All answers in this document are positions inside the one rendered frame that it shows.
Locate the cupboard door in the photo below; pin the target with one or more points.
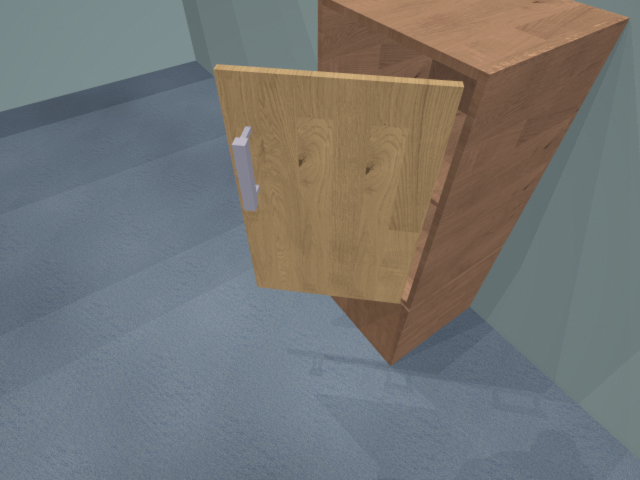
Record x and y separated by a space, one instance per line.
347 165

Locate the handle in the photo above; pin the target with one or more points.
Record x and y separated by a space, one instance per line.
243 162

